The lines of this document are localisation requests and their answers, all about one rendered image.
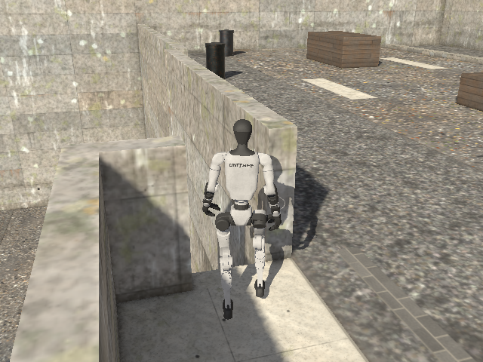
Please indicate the left robot forearm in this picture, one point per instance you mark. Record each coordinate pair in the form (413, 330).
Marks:
(208, 197)

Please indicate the robot left upper arm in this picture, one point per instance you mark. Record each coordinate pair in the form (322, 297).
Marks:
(214, 172)

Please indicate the left robot hand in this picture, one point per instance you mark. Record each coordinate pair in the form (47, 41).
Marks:
(207, 212)

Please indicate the right robot thigh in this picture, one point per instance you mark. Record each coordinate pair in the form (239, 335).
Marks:
(258, 220)

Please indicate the right robot hand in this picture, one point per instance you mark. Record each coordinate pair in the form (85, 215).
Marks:
(276, 219)

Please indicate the robot right upper arm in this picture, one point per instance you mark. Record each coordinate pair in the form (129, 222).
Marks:
(268, 173)

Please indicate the robot head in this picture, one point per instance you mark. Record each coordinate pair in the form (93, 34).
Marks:
(242, 129)

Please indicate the right robot forearm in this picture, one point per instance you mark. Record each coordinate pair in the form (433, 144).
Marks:
(274, 204)

